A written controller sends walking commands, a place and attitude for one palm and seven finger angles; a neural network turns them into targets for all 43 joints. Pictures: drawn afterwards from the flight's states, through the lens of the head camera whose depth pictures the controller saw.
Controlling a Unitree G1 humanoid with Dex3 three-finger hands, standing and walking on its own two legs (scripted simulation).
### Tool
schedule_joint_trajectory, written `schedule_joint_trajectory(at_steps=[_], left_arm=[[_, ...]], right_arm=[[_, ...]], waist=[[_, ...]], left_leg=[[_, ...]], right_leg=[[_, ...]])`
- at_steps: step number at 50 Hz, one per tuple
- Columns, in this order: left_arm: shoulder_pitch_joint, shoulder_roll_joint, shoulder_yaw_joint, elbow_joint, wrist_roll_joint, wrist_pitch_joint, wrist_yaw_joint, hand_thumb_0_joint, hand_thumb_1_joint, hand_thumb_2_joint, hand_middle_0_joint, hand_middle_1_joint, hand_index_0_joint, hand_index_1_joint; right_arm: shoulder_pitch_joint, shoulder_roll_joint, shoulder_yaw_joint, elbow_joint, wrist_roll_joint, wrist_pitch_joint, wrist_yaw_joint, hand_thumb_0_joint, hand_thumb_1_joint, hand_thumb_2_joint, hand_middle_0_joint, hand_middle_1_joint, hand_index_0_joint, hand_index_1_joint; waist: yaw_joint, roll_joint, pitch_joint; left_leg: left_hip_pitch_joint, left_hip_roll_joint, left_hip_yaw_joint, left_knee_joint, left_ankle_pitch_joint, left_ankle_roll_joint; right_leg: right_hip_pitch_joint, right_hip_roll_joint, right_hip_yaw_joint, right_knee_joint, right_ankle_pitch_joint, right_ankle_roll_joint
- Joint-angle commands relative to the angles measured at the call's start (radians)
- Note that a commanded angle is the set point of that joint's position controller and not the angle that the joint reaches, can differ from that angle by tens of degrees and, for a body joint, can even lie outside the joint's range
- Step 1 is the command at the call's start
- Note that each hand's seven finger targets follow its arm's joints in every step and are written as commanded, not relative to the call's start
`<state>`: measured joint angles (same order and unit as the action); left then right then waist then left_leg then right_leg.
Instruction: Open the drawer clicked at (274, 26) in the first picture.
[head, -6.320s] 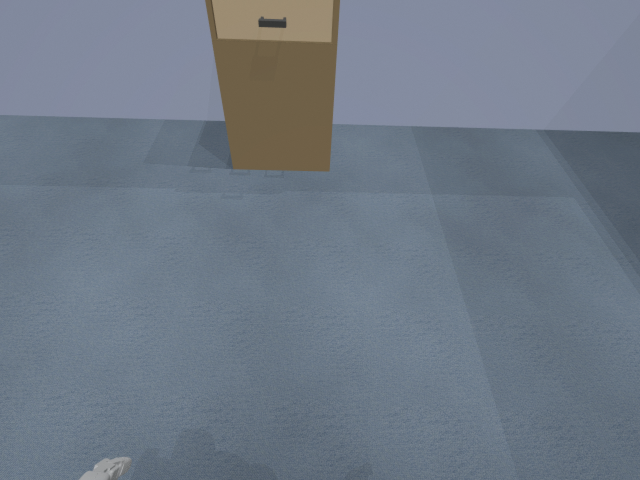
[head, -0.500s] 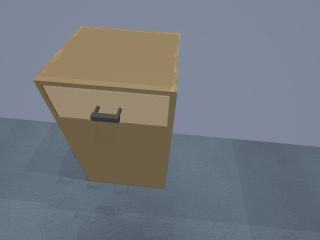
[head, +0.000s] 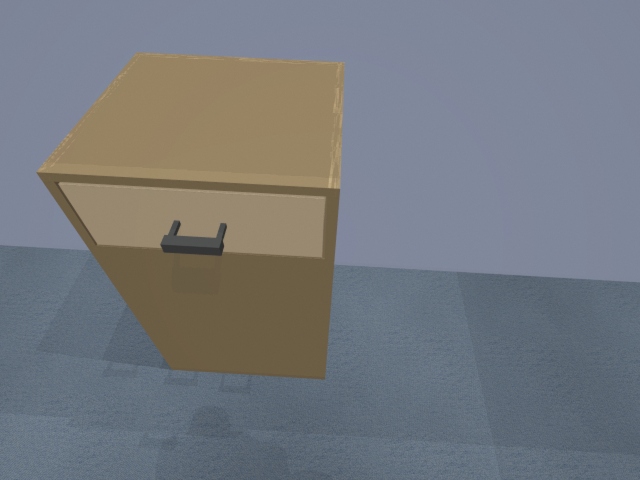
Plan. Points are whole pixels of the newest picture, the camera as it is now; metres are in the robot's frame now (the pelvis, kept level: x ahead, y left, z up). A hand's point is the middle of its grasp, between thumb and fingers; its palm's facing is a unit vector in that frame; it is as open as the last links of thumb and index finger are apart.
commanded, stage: come to a stop and stand still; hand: left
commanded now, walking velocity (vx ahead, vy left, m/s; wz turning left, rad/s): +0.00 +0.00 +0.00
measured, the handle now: (196, 236) +0.51 +0.25 -0.05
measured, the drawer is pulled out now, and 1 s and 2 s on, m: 0.00 0.00 0.00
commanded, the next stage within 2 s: look again from close up in 0.08 s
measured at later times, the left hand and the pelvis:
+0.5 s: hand out of the picture +0.02 +0.20 -0.18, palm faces +0.03 -0.97 -0.22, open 7.4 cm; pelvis -0.03 +0.00 -0.01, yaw +0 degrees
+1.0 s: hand out of the picture +0.10 +0.24 -0.06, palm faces -0.06 -0.71 -0.70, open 7.6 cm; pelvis -0.06 +0.01 -0.01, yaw +1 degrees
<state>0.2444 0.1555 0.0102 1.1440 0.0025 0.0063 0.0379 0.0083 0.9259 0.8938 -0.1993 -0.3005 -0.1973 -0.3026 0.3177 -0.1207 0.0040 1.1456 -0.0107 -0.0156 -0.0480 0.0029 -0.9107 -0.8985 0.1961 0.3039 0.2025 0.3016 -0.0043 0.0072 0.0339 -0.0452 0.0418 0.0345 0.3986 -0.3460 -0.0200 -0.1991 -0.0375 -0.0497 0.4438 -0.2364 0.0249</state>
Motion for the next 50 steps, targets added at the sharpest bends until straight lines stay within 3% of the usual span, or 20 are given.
schedule_joint_trajectory(at_steps=[1,8,9,10,11,13,16,18,22,29,40,41,42,43,44,45,46,47,48,50], left_arm=[[0.068,0.074,0.016,-0.018,0.004,-0.012,0.003,0.0,0.9,0.9,-0.2,-0.3,-0.2,-0.3],[0.074,0.077,0.016,-0.019,0.004,-0.016,0.002,0.0,0.9,0.9,-0.2,-0.3,-0.2,-0.3],[0.067,0.215,0.004,-0.105,0.016,-0.039,-0.005,0.0,0.9,0.9,-0.2,-0.3,-0.2,-0.3],[0.098,0.149,0.022,-0.106,0.009,-0.042,0.001,0.0,0.9,0.9,-0.2,-0.3,-0.2,-0.3],[0.076,0.194,0.043,-0.116,0.016,-0.049,0.0,0.0,0.9,0.9,-0.2,-0.3,-0.2,-0.3],[0.109,0.172,0.033,-0.129,0.012,-0.052,0.003,0.0,0.9,0.9,-0.2,-0.3,-0.2,-0.3],[0.08,0.179,0.035,-0.148,0.011,-0.042,0.005,0.0,0.9,0.9,-0.2,-0.3,-0.2,-0.3],[0.056,0.188,0.035,-0.163,0.01,-0.041,0.004,0.0,0.9,0.9,-0.2,-0.3,-0.2,-0.3],[0.04,0.197,0.029,-0.171,0.009,-0.031,0.0,0.0,0.9,0.9,-0.2,-0.3,-0.2,-0.3],[0.005,0.205,0.018,-0.179,0.011,-0.016,-0.01,0.0,0.9,0.9,-0.2,-0.3,-0.2,-0.3],[0.041,0.169,0.001,-0.145,0.01,-0.015,-0.009,0.0,0.9,0.9,-0.2,-0.3,-0.2,-0.3],[0.113,0.171,-0.007,-0.111,0.014,-0.022,0.035,0.0,0.9,0.9,-0.2,-0.3,-0.2,-0.3],[-0.743,0.62,0.157,-1.547,0.253,-0.198,0.053,0.0,0.877,0.89,-0.202,-0.315,-0.202,-0.315],[-0.166,0.484,0.117,-1.264,0.285,-0.105,0.111,0.0,0.853,0.88,-0.203,-0.33,-0.203,-0.33],[-0.12,0.375,0.06,-1.212,0.224,-0.036,0.168,0.0,0.83,0.87,-0.205,-0.345,-0.205,-0.345],[0.139,0.103,-0.084,-1.058,0.237,0.029,0.161,0.0,0.807,0.86,-0.207,-0.36,-0.207,-0.36],[-0.069,0.203,-0.057,-1.247,0.29,-0.006,0.171,0.0,0.783,0.85,-0.208,-0.375,-0.208,-0.375],[0.003,0.267,-0.012,-1.18,0.391,-0.023,0.198,0.0,0.76,0.84,-0.21,-0.39,-0.21,-0.39],[0.004,0.284,-0.021,-1.152,0.484,-0.035,0.222,0.0,0.737,0.83,-0.212,-0.405,-0.212,-0.405],[0.096,0.257,-0.011,-1.035,0.656,-0.042,0.26,0.0,0.69,0.81,-0.215,-0.435,-0.215,-0.435]], right_arm=[[0.089,-0.096,-0.02,-0.012,0.003,-0.008,-0.007,0.0,-0.9,-0.9,0.2,0.3,0.2,0.3],[0.083,-0.099,-0.021,-0.015,0.002,-0.007,-0.006,0.0,-0.9,-0.9,0.2,0.3,0.2,0.3],[0.025,-0.222,-0.042,-0.115,-0.007,0.001,0.015,0.0,-0.9,-0.9,0.2,0.3,0.2,0.3],[-0.001,-0.214,-0.043,-0.151,-0.017,-0.02,0.011,0.0,-0.9,-0.9,0.2,0.3,0.2,0.3],[0.024,-0.193,-0.057,-0.15,-0.016,-0.028,0.001,0.0,-0.9,-0.9,0.2,0.3,0.2,0.3],[0.043,-0.171,-0.054,-0.148,-0.004,-0.027,-0.004,0.0,-0.9,-0.9,0.2,0.3,0.2,0.3],[0.022,-0.187,-0.059,-0.163,-0.001,-0.012,0.002,0.0,-0.9,-0.9,0.2,0.3,0.2,0.3],[-0.008,-0.212,-0.062,-0.175,-0.001,-0.011,0.004,0.0,-0.9,-0.9,0.2,0.3,0.2,0.3],[-0.041,-0.232,-0.055,-0.178,-0.004,-0.009,0.011,0.0,-0.9,-0.9,0.2,0.3,0.2,0.3],[-0.074,-0.253,-0.042,-0.186,-0.007,-0.002,0.026,0.0,-0.9,-0.9,0.2,0.3,0.2,0.3],[-0.053,-0.232,-0.031,-0.152,-0.005,0.003,0.035,0.0,-0.9,-0.9,0.2,0.3,0.2,0.3],[-0.09,-0.224,-0.026,-0.203,0.005,-0.015,0.032,0.0,-0.9,-0.9,0.2,0.3,0.2,0.3],[-0.116,-0.32,-0.017,-0.488,0.051,-0.139,-0.013,0.0,-0.9,-0.9,0.2,0.3,0.2,0.3],[-0.198,-0.244,-0.012,-0.497,0.035,-0.243,-0.039,0.0,-0.9,-0.9,0.2,0.3,0.2,0.3],[-0.155,-0.256,-0.025,-0.43,0.053,-0.269,-0.045,0.0,-0.9,-0.9,0.2,0.3,0.2,0.3],[-0.15,-0.184,-0.013,-0.416,0.064,-0.274,-0.05,0.0,-0.9,-0.9,0.2,0.3,0.2,0.3],[-0.186,-0.23,-0.014,-0.489,0.054,-0.291,-0.05,0.0,-0.9,-0.9,0.2,0.3,0.2,0.3],[-0.188,-0.252,-0.031,-0.493,0.034,-0.295,-0.053,0.0,-0.9,-0.9,0.2,0.3,0.2,0.3],[-0.188,-0.262,-0.027,-0.524,0.015,-0.292,-0.047,0.0,-0.9,-0.9,0.2,0.3,0.2,0.3],[-0.176,-0.256,-0.049,-0.584,-0.015,-0.256,-0.026,0.0,-0.9,-0.9,0.2,0.3,0.2,0.3]], waist=[[0.009,0.009,0.018],[0.009,-0.002,0.021],[-0.009,-0.093,0.118],[0.015,-0.011,0.05],[-0.011,0.03,-0.076],[-0.008,-0.009,-0.172],[-0.014,-0.09,-0.079],[-0.012,-0.05,-0.016],[-0.004,0.028,0.015],[0.004,0.044,0.075],[0.01,0.001,0.048],[0.03,-0.016,0.093],[-0.048,0.32,-0.377],[0.074,0.395,-0.242],[0.015,0.33,-0.21],[0.01,0.192,-0.129],[-0.007,0.154,-0.034],[-0.003,0.078,-0.048],[-0.013,-0.009,0.011],[0.007,-0.174,0.005]], left_leg=[[-0.107,0.077,-0.031,-0.057,0.396,0.03],[-0.105,0.075,-0.028,-0.058,0.353,0.028],[-0.184,0.032,-0.055,-0.05,0.239,0.022],[-0.214,0.045,-0.042,0.029,0.229,0.037],[-0.178,0.026,-0.052,0.06,0.3,0.046],[-0.147,0.028,-0.04,0.105,0.287,0.043],[-0.179,0.028,-0.037,0.095,0.209,0.046],[-0.186,0.042,-0.048,0.076,0.242,0.051],[-0.2,0.058,-0.053,0.041,0.279,0.05],[-0.269,0.063,-0.088,-0.06,0.052,0.052],[-0.266,0.06,-0.098,-0.104,0.012,0.046],[-0.278,0.079,-0.018,0.055,0.202,0.02],[-0.033,-0.037,-0.065,-0.062,0.38,0.045],[-0.041,-0.007,-0.032,-0.056,0.474,0.015],[-0.152,0.002,-0.033,-0.06,0.274,-0.025],[-0.21,0.006,-0.036,-0.065,0.184,-0.014],[-0.274,-0.017,-0.062,-0.049,0.044,0.002],[-0.314,-0.031,-0.062,-0.011,-0.036,0.022],[-0.385,-0.051,-0.07,0.026,-0.086,0.032],[-0.461,-0.075,-0.055,0.09,-0.105,0.031]], right_leg=[[0.084,-0.063,0.04,-0.022,0.333,-0.042],[0.08,-0.065,0.048,-0.033,0.328,-0.044],[0.019,-0.026,0.067,0.001,0.161,-0.053],[0.035,-0.066,0.096,0.034,0.2,-0.055],[0.094,-0.083,0.109,0.079,0.413,-0.078],[0.151,-0.105,0.115,0.074,0.542,-0.086],[0.09,-0.102,0.104,0.053,0.453,-0.082],[0.035,-0.088,0.091,0.043,0.377,-0.077],[0.03,-0.067,0.076,0.029,0.276,-0.063],[0.015,-0.053,0.074,-0.04,0.051,-0.036],[0.051,-0.066,0.064,-0.061,0.068,-0.014],[0.002,-0.114,0.082,0.044,0.356,-0.024],[0.158,0.038,0.086,0.114,0.251,-0.073],[-0.008,0.034,0.003,0.15,0.031,-0.098],[-0.052,0.046,-0.04,0.183,-0.04,-0.081],[-0.118,0.046,-0.044,0.146,-0.058,-0.061],[-0.125,0.041,-0.002,0.104,-0.046,-0.058],[-0.155,0.045,0.032,0.083,-0.109,-0.059],[-0.211,0.049,0.049,0.085,-0.179,-0.059],[-0.274,0.057,0.056,0.093,-0.317,-0.058]])
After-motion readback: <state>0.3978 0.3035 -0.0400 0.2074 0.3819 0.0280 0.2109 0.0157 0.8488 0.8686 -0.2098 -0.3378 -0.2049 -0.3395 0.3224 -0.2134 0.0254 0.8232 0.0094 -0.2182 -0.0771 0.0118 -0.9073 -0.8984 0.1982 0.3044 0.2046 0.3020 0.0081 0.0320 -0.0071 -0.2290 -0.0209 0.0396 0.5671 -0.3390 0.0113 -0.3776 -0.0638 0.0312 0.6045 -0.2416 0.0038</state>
